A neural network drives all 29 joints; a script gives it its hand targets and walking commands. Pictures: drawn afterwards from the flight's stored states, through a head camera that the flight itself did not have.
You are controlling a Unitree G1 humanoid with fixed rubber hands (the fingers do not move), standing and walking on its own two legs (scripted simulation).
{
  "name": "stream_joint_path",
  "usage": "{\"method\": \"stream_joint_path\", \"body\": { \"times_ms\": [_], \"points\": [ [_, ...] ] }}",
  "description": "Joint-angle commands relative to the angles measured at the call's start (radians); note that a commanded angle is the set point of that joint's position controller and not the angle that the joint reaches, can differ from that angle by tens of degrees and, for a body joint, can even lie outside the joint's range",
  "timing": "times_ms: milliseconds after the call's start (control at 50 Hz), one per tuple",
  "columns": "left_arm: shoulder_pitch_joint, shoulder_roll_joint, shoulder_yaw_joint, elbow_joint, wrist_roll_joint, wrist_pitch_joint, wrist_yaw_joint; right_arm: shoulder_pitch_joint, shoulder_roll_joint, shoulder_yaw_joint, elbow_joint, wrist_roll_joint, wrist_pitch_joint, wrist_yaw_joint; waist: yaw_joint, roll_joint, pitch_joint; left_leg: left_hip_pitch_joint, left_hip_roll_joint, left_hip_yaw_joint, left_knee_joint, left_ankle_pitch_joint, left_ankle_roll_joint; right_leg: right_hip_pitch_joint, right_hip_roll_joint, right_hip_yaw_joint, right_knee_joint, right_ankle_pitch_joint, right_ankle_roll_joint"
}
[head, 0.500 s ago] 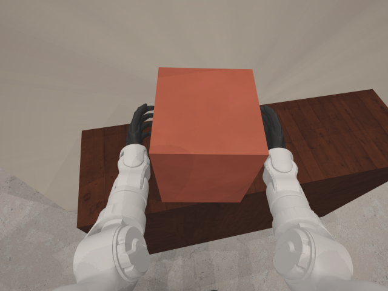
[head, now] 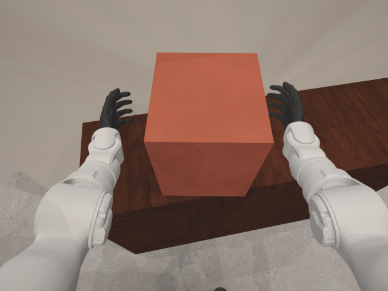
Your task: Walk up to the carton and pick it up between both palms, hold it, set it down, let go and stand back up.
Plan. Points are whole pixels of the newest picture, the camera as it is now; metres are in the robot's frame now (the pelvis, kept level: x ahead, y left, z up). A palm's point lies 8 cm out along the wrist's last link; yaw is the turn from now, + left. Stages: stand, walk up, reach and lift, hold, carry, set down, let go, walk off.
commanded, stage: set down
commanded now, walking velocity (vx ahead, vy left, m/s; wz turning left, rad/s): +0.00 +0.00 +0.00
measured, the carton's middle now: (205, 131) +0.45 -0.02 +0.02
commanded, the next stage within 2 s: none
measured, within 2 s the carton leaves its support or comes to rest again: neither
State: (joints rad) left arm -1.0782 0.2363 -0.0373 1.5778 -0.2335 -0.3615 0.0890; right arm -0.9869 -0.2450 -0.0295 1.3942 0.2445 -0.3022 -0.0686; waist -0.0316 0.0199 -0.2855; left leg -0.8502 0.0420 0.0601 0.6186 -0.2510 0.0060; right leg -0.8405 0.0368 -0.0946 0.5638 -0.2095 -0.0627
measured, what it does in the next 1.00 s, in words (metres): stands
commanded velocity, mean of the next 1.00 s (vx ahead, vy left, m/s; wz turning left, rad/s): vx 0.00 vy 0.00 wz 0.00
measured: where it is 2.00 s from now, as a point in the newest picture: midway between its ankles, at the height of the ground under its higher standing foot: outside the picture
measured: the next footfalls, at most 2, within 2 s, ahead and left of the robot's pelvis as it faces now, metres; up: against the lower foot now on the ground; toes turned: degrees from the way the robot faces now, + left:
none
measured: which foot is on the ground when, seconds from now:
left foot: down 0.00-1.00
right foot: down 0.00-1.00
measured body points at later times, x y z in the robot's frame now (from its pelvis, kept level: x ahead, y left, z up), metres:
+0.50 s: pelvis -0.02 -0.01 +0.01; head +0.05 +0.00 +0.45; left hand +0.48 +0.17 +0.15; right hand +0.46 -0.22 +0.15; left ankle +0.00 +0.11 -0.71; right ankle +0.01 -0.08 -0.71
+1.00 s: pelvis +0.00 -0.01 +0.03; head +0.03 +0.01 +0.48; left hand +0.46 +0.17 +0.15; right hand +0.43 -0.23 +0.15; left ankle +0.00 +0.11 -0.71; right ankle +0.01 -0.08 -0.71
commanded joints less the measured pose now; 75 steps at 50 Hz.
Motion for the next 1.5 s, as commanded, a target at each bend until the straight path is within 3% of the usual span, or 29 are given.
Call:
{"method": "stream_joint_path", "body": {
  "times_ms": [0,80,120,160,260,360,420,440,560,680,760,820,880,940,960,980,1040,1120,1180,1200,1240,1280,1300,1320,1340,1360,1380,1420,1480],
  "points": [
    [-0.496,0.124,-0.061,-0.225,-0.053,-0.028,-0.016,-0.472,-0.191,0.048,-0.154,0.072,-0.027,0.025,-0.032,0.055,-0.760,0.445,-0.026,-0.038,0.063,0.481,-0.087,0.344,-0.009,0.049,0.037,0.550,0.071],
    [-0.476,0.142,-0.047,-0.244,-0.049,0.007,-0.037,-0.499,-0.184,0.094,-0.213,0.118,0.014,0.039,-0.014,-0.030,-0.782,0.264,-0.040,-0.031,0.027,0.421,-0.048,0.543,-0.029,0.088,0.072,0.651,0.090],
    [-0.519,0.167,-0.052,-0.260,-0.062,0.031,-0.042,-0.545,-0.186,0.092,-0.250,0.135,0.041,0.040,-0.006,-0.054,-0.761,0.188,-0.050,-0.022,-0.022,0.310,-0.027,0.617,-0.035,0.100,0.070,0.597,0.100],
    [-0.539,0.174,-0.060,-0.302,-0.065,0.068,-0.035,-0.546,-0.206,0.083,-0.265,0.136,0.066,0.039,-0.013,-0.018,-0.768,0.240,-0.050,-0.031,-0.037,0.307,-0.029,0.591,-0.039,0.095,0.048,0.558,0.105],
    [-0.607,0.200,-0.069,-0.261,-0.077,0.158,-0.019,-0.604,-0.231,0.048,-0.240,0.098,0.163,0.035,-0.010,-0.037,-0.711,0.270,-0.045,-0.030,-0.080,0.181,-0.020,0.534,-0.034,0.087,-0.004,0.397,0.085],
    [-0.631,0.195,-0.053,-0.328,-0.064,0.231,-0.005,-0.651,-0.254,0.019,-0.298,0.085,0.206,0.011,-0.017,-0.025,-0.731,0.344,-0.043,-0.037,-0.097,0.262,-0.030,0.606,-0.031,0.088,-0.027,0.493,0.087],
    [-0.609,0.206,-0.047,-0.269,-0.058,0.273,-0.018,-0.634,-0.235,0.016,-0.214,0.066,0.257,0.002,-0.036,-0.058,-0.614,0.337,-0.046,-0.043,-0.141,0.187,-0.022,0.631,-0.032,0.089,-0.065,0.434,0.089],
    [-0.599,0.211,-0.039,-0.268,-0.052,0.280,-0.018,-0.640,-0.225,0.034,-0.240,0.081,0.265,0.002,-0.020,-0.062,-0.570,0.323,-0.046,-0.047,-0.150,0.174,-0.013,0.639,-0.033,0.097,-0.078,0.420,0.093],
    [-0.644,0.213,-0.026,-0.404,-0.041,0.340,-0.001,-0.636,-0.247,-0.002,-0.319,0.088,0.314,-0.019,-0.038,0.019,-0.649,0.480,-0.044,-0.045,-0.171,0.287,-0.044,0.651,-0.025,0.070,-0.100,0.500,0.083],
    [-0.591,0.180,-0.039,-0.415,-0.030,0.434,0.000,-0.606,-0.253,0.023,-0.297,0.121,0.380,-0.006,-0.021,0.044,-0.485,0.601,-0.025,-0.061,-0.178,0.267,-0.047,0.528,-0.009,0.053,-0.168,0.328,0.066],
    [-0.418,0.129,-0.009,-0.493,-0.001,0.431,-0.013,-0.438,-0.238,0.028,-0.340,0.112,0.360,-0.002,-0.038,0.030,-0.462,0.689,-0.021,-0.079,-0.171,0.374,-0.071,0.601,-0.004,0.045,-0.169,0.457,0.062],
    [-0.486,0.157,0.007,-0.539,0.008,0.427,-0.014,-0.497,-0.255,0.001,-0.365,0.096,0.356,-0.002,-0.034,0.015,-0.409,0.643,-0.024,-0.077,-0.202,0.290,-0.060,0.591,-0.003,0.043,-0.177,0.385,0.061],
    [-0.290,0.122,0.043,-0.604,0.044,0.413,-0.024,-0.334,-0.235,0.039,-0.437,0.111,0.328,-0.002,-0.007,-0.016,-0.423,0.659,-0.034,-0.068,-0.198,0.367,-0.053,0.705,-0.010,0.068,-0.162,0.517,0.073],
    [-0.280,0.164,0.109,-0.666,0.108,0.406,-0.041,-0.322,-0.212,0.039,-0.487,0.097,0.301,-0.018,0.004,-0.008,-0.417,0.591,-0.051,-0.057,-0.213,0.382,-0.035,0.823,-0.020,0.085,-0.140,0.624,0.097],
    [-0.377,0.186,0.095,-0.731,0.092,0.395,-0.038,-0.400,-0.238,0.009,-0.541,0.095,0.286,-0.021,-0.003,0.019,-0.470,0.588,-0.055,-0.046,-0.210,0.367,-0.041,0.784,-0.020,0.077,-0.128,0.607,0.095],
    [-0.243,0.137,0.096,-0.736,0.113,0.393,-0.031,-0.291,-0.218,0.022,-0.524,0.094,0.275,-0.018,0.005,0.006,-0.433,0.641,-0.046,-0.057,-0.205,0.384,-0.047,0.784,-0.007,0.071,-0.133,0.589,0.094],
    [-0.239,0.133,0.102,-0.773,0.092,0.373,-0.029,-0.279,-0.197,0.000,-0.600,0.072,0.265,-0.016,0.003,-0.021,-0.435,0.632,-0.051,-0.050,-0.203,0.335,-0.040,0.758,-0.018,0.089,-0.155,0.510,0.095],
    [-0.153,0.146,0.144,-0.820,0.091,0.370,-0.037,-0.232,-0.177,0.030,-0.683,0.081,0.270,-0.027,0.026,-0.102,-0.429,0.548,-0.060,-0.042,-0.227,0.304,-0.008,0.875,-0.024,0.115,-0.143,0.565,0.121],
    [0.035,0.102,0.161,-0.765,0.151,0.364,-0.073,-0.033,-0.124,0.071,-0.606,0.079,0.255,-0.040,0.017,-0.098,-0.328,0.564,-0.064,-0.056,-0.246,0.302,0.000,0.947,-0.035,0.129,-0.150,0.598,0.120],
    [-0.044,0.128,0.155,-0.783,0.140,0.348,-0.079,-0.107,-0.141,0.042,-0.625,0.064,0.243,-0.045,0.010,-0.075,-0.311,0.553,-0.067,-0.050,-0.253,0.270,-0.003,0.905,-0.037,0.126,-0.163,0.541,0.117],
    [-0.102,0.127,0.122,-0.825,0.100,0.295,-0.065,-0.151,-0.146,0.005,-0.684,0.053,0.208,-0.041,-0.001,-0.057,-0.351,0.562,-0.064,-0.052,-0.235,0.244,-0.010,0.808,-0.031,0.109,-0.160,0.446,0.109],
    [-0.048,0.088,0.096,-0.814,0.109,0.266,-0.047,-0.078,-0.128,-0.005,-0.664,0.038,0.186,-0.030,-0.010,-0.015,-0.402,0.661,-0.053,-0.052,-0.215,0.272,-0.033,0.727,-0.019,0.087,-0.176,0.374,0.091],
    [0.032,0.058,0.101,-0.778,0.119,0.263,-0.049,-0.013,-0.124,0.014,-0.644,0.034,0.180,-0.025,0.001,-0.028,-0.343,0.675,-0.049,-0.055,-0.213,0.288,-0.032,0.720,-0.019,0.090,-0.184,0.372,0.082],
    [0.101,0.037,0.103,-0.771,0.134,0.258,-0.060,0.062,-0.116,0.013,-0.617,0.030,0.169,-0.027,-0.016,-0.031,-0.319,0.682,-0.045,-0.060,-0.210,0.315,-0.032,0.748,-0.017,0.090,-0.182,0.407,0.082],
    [0.098,0.040,0.121,-0.774,0.156,0.256,-0.068,0.063,-0.126,0.007,-0.604,0.018,0.158,-0.028,-0.021,-0.024,-0.276,0.662,-0.048,-0.067,-0.217,0.299,-0.030,0.761,-0.017,0.092,-0.178,0.405,0.081],
    [-0.132,0.112,0.109,-0.812,0.107,0.248,-0.060,-0.154,-0.177,-0.059,-0.673,0.000,0.158,-0.033,-0.040,-0.005,-0.323,0.609,-0.049,-0.058,-0.221,0.207,-0.033,0.687,-0.016,0.083,-0.179,0.306,0.082],
    [-0.075,0.086,0.089,-0.810,0.097,0.231,-0.039,-0.085,-0.141,-0.044,-0.646,0.004,0.160,-0.025,-0.011,-0.008,-0.263,0.587,-0.048,-0.060,-0.221,0.183,-0.028,0.676,-0.019,0.085,-0.171,0.259,0.072],
    [0.156,0.005,0.078,-0.797,0.112,0.199,-0.034,0.124,-0.099,0.003,-0.615,0.024,0.133,-0.013,-0.013,-0.025,-0.249,0.669,-0.043,-0.069,-0.211,0.265,-0.034,0.711,-0.014,0.087,-0.176,0.332,0.066],
    [0.155,0.051,0.109,-0.797,0.159,0.178,-0.057,0.108,-0.121,-0.014,-0.624,0.010,0.097,-0.017,-0.021,-0.013,-0.250,0.628,-0.051,-0.072,-0.214,0.276,-0.029,0.751,-0.019,0.094,-0.163,0.370,0.076]
  ]
}}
